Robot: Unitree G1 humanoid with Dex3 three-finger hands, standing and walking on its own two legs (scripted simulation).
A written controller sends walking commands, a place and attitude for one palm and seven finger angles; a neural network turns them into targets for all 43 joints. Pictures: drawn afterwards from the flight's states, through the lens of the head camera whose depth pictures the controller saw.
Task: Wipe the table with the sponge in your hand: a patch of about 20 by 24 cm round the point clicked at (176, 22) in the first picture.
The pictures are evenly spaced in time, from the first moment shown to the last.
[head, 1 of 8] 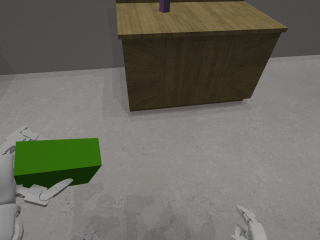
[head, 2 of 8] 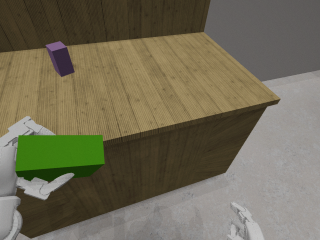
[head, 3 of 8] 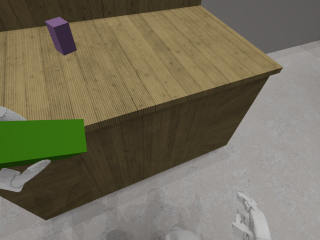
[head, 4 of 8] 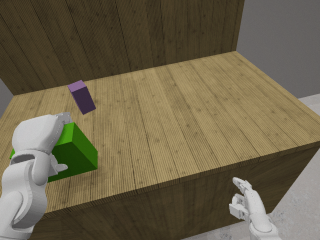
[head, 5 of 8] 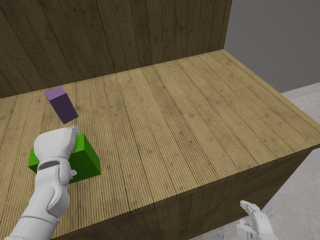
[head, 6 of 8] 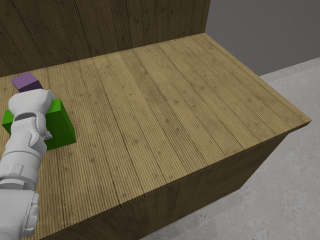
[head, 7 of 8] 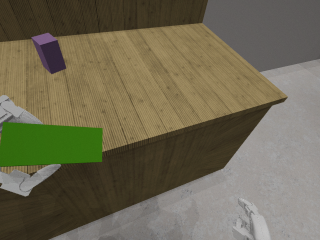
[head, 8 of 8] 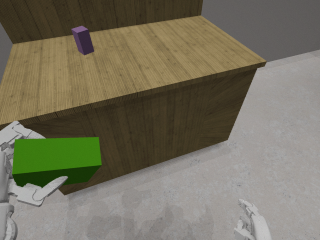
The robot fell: no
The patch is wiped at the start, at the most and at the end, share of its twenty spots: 0.00 1.00 1.00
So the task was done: yes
